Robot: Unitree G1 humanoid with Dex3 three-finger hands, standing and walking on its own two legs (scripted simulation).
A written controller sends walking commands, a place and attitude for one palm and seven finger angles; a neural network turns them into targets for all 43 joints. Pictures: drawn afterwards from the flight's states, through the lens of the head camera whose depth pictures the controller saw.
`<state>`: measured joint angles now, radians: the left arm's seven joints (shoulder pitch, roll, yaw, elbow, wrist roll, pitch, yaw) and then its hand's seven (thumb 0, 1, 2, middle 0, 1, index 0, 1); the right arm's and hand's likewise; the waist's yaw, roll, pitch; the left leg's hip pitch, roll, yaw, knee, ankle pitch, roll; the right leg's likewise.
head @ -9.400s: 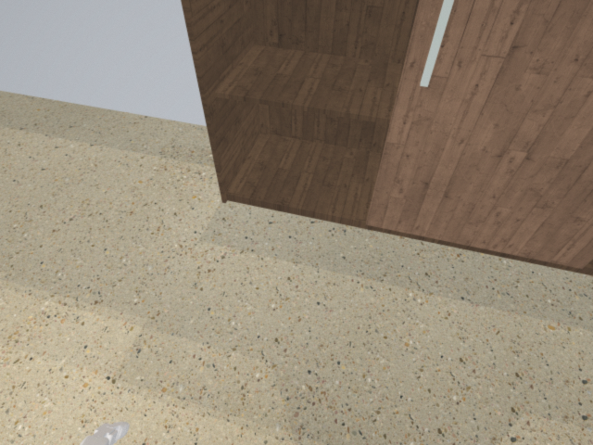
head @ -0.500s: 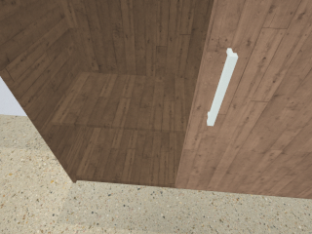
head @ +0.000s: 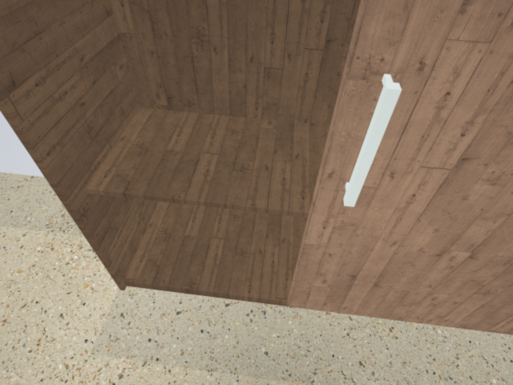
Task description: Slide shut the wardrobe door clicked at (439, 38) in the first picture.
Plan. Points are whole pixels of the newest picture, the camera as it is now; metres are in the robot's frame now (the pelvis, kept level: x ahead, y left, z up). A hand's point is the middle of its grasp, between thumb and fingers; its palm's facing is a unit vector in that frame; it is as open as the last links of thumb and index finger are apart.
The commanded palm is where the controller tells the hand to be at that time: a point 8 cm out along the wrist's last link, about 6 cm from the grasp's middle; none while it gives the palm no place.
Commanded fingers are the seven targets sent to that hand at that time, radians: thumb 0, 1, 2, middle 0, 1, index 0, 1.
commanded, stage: come to a stop and stand still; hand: right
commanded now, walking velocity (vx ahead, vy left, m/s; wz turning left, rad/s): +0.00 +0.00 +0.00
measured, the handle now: (365, 148) +0.52 -0.15 +0.11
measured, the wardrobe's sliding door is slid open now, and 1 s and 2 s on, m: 0.67 0.67 0.67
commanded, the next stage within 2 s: look again from close up in 0.72 s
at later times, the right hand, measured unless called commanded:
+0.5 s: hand out of the picture +0.03 -0.19 -0.18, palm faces -0.02 +0.99 -0.16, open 7.4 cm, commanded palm none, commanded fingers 0.00 -0.90 -0.90 0.20 0.30 0.20 0.30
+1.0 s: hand out of the picture +0.00 -0.19 -0.17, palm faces -0.02 +0.98 -0.18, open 7.4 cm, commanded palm none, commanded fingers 0.00 -0.90 -0.90 0.20 0.30 0.20 0.30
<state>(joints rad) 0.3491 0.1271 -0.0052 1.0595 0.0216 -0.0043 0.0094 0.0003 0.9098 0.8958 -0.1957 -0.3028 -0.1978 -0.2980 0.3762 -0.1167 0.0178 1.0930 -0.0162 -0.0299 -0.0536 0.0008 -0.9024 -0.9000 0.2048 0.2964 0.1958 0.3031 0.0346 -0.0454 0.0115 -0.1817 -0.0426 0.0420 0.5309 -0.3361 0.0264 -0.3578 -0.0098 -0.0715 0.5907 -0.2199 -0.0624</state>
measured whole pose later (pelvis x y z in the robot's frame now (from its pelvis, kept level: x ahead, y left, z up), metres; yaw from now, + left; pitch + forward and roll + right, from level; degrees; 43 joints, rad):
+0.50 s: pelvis +0.03 -0.02 +0.01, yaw +2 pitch +0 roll +0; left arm 0.25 0.16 -0.01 1.09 0.01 -0.03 0.03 0.00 0.92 0.90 -0.20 -0.30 -0.20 -0.30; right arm 0.31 -0.16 0.02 1.09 -0.02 -0.02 -0.05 0.00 -0.91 -0.90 0.20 0.30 0.19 0.30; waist 0.00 0.04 0.00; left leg -0.12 0.01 -0.01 0.47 -0.34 -0.02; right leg -0.27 0.04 -0.13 0.48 -0.22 -0.09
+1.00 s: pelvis +0.03 -0.02 +0.01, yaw +2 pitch +0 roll +0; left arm 0.28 0.15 -0.01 1.12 0.01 -0.01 0.02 0.00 0.92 0.90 -0.20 -0.30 -0.20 -0.30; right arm 0.35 -0.15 0.02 1.13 -0.02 -0.01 -0.05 0.00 -0.90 -0.90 0.20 0.30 0.19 0.30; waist -0.01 0.03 0.00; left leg -0.11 0.03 -0.02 0.44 -0.33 -0.02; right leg -0.23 0.06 -0.14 0.41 -0.19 -0.10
